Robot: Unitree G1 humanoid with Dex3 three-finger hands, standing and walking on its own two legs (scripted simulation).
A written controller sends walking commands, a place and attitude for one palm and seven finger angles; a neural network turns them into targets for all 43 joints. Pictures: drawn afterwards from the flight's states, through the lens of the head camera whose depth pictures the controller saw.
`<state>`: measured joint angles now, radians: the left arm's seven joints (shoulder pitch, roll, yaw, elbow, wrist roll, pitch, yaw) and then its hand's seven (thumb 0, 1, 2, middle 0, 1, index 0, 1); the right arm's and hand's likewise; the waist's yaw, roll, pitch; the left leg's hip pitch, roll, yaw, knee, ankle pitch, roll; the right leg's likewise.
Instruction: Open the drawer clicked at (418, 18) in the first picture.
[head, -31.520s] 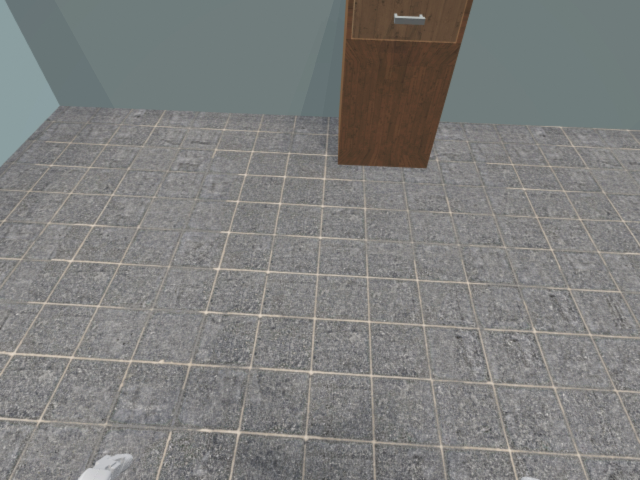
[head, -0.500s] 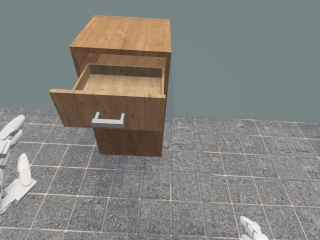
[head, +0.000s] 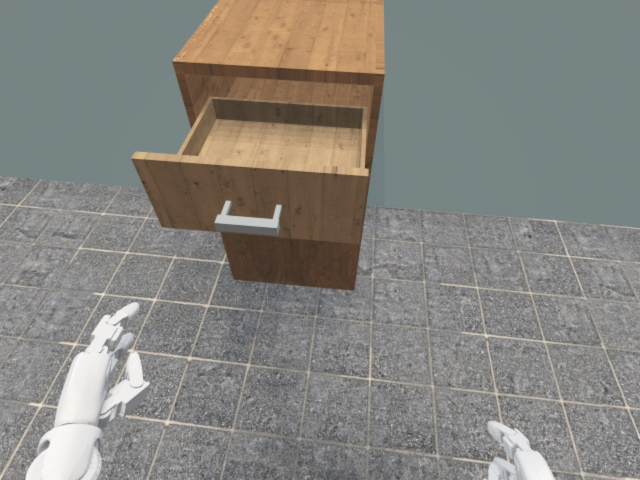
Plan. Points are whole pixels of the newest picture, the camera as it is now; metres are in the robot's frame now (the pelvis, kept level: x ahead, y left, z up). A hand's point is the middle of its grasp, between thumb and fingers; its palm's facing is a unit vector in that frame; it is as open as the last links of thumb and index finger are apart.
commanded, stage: let the arm hang, fingers relaxed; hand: left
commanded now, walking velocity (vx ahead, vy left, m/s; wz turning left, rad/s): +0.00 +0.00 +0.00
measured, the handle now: (250, 216) +0.56 +0.15 -0.04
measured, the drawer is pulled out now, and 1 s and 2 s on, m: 0.30 0.30 0.30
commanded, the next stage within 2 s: look to check the result in 0.98 s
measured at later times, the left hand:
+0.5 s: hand out of the picture -0.01 +0.18 -0.16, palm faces +0.01 -0.97 -0.23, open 7.3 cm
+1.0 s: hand out of the picture +0.02 +0.15 -0.16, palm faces +0.00 -0.98 -0.19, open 7.3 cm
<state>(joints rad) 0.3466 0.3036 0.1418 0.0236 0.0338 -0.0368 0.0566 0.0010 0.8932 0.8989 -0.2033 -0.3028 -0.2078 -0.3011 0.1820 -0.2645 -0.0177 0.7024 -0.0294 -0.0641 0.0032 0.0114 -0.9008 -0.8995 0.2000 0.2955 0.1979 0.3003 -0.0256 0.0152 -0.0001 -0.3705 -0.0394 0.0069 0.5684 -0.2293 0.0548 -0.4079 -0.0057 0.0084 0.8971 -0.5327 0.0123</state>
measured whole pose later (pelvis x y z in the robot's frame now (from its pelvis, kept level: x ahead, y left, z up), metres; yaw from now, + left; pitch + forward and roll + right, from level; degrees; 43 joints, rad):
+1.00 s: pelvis +0.02 -0.02 +0.01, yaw -3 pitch -2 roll +0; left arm 0.30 0.13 0.01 1.12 0.00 0.00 0.03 0.00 0.91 0.90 -0.20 -0.30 -0.20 -0.30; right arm 0.31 -0.12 0.00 1.13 -0.01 0.00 -0.04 0.01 -0.91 -0.90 0.20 0.30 0.20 0.30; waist 0.00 0.00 0.05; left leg -0.17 -0.01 0.02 0.40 -0.20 0.02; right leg -0.15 0.04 0.01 0.41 -0.23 -0.03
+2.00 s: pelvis +0.04 -0.04 +0.01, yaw -3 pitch -2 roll +0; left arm 0.27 0.14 0.02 1.12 0.00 -0.01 0.04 0.00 0.90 0.90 -0.20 -0.30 -0.20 -0.30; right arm 0.27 -0.13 -0.01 1.12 -0.01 0.00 -0.05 0.01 -0.90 -0.90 0.20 0.30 0.20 0.30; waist -0.01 0.01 0.06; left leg -0.14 0.02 0.01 0.39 -0.22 -0.02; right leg -0.12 0.07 0.00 0.39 -0.24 -0.06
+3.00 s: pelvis +0.03 -0.03 +0.02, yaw -3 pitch -2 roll +0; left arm 0.19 0.23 0.03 1.11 0.00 -0.01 0.02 0.00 0.90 0.90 -0.20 -0.30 -0.21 -0.30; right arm 0.19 -0.22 -0.02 1.12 -0.02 0.00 -0.03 0.01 -0.90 -0.90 0.20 0.30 0.20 0.30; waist -0.01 0.00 0.08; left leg -0.13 0.01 0.01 0.36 -0.19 0.00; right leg -0.10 0.06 0.01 0.34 -0.21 -0.05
